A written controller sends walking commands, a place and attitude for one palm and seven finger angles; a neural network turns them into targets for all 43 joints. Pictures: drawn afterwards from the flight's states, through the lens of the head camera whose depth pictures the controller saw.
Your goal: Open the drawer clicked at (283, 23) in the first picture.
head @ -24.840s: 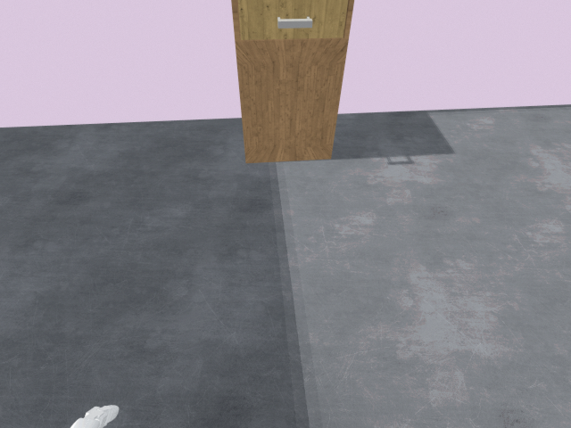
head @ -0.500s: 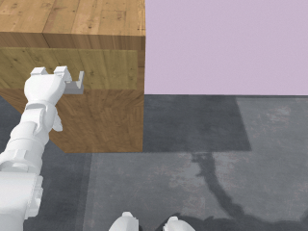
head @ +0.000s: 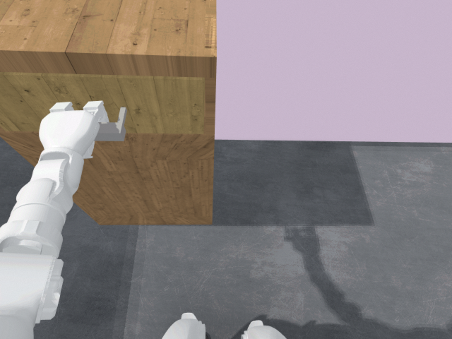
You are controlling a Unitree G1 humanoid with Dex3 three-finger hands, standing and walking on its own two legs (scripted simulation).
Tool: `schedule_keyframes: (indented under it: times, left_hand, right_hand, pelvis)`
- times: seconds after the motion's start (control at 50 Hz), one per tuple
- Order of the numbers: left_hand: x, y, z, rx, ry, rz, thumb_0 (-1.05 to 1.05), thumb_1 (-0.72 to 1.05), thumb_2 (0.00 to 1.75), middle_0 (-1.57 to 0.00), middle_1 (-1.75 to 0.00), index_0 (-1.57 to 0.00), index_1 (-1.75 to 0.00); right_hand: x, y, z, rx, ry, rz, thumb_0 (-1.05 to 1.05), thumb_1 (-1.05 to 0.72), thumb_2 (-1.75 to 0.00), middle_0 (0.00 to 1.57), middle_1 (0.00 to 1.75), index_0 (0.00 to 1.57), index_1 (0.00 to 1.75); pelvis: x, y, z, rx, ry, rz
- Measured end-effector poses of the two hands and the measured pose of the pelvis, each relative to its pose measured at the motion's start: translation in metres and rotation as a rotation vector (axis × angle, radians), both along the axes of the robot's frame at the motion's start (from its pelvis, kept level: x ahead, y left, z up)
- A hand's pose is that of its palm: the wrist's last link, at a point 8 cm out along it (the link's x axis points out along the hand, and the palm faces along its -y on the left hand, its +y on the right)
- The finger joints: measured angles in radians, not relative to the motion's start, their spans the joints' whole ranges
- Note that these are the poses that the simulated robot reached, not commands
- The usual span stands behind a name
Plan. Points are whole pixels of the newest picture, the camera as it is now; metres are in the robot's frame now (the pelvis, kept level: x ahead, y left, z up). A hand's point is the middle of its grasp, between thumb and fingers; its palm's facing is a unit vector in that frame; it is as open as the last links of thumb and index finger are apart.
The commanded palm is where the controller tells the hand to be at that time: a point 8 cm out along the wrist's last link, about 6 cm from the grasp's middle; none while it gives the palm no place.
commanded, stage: close the thumb around the handle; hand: left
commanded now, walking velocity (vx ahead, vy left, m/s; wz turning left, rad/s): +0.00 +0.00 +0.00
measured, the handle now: (89, 121) +0.51 +0.26 +0.03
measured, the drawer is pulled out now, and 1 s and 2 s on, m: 0.00 0.07 0.20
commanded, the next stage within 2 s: pull the drawer open in 0.12 s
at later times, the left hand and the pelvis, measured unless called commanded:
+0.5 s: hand (83, 152) +0.45 +0.27 +0.00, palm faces -0.08 -0.06 -0.99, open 5.7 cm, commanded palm +0.42 +0.26 +0.06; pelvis +0.01 +0.00 +0.01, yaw -2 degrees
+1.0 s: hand (75, 183) +0.39 +0.27 +0.00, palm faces -0.04 -0.08 -1.00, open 5.7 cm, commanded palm +0.35 +0.27 +0.06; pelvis +0.02 +0.01 +0.02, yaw -1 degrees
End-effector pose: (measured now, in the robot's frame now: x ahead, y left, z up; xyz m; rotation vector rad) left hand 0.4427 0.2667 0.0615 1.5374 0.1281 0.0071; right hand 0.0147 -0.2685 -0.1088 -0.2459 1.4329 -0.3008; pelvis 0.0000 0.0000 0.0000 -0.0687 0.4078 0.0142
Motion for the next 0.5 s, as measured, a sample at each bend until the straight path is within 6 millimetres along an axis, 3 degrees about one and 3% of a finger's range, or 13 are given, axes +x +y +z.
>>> schedule_keyframes:
  times: [0.32,0.5]
  left_hand:
    - [0.001,0.0,0.0,-0.004,0.027,0.005,0.01,0.68,0.77,-0.34,-1.35,-0.42,-1.35]
    - [-0.009,0.001,-0.001,-0.021,0.008,-0.012,0.01,0.7,0.76,-0.29,-1.35,-0.42,-1.35]
  right_hand:
    - [0.003,-0.003,0.007,-0.013,-0.022,-0.015,0.0,-0.91,-0.9,0.2,0.3,0.2,0.3]
    - [0.013,-0.001,0.009,-0.001,-0.033,-0.029,0.0,-0.91,-0.9,0.2,0.3,0.2,0.3]
  pelvis:
    - [0.002,-0.002,0.004,0.004,-0.009,-0.012]
    - [0.011,0.002,0.008,0.006,-0.018,-0.031]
